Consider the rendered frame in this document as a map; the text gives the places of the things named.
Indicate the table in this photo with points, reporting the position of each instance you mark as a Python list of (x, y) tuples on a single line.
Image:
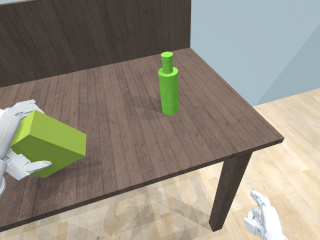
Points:
[(93, 65)]

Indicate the right robot hand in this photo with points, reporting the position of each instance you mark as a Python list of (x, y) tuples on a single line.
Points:
[(268, 219)]

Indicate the sponge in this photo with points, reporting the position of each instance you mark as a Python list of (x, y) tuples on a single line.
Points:
[(42, 138)]

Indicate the left robot hand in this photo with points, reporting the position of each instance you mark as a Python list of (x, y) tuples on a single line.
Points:
[(18, 166)]

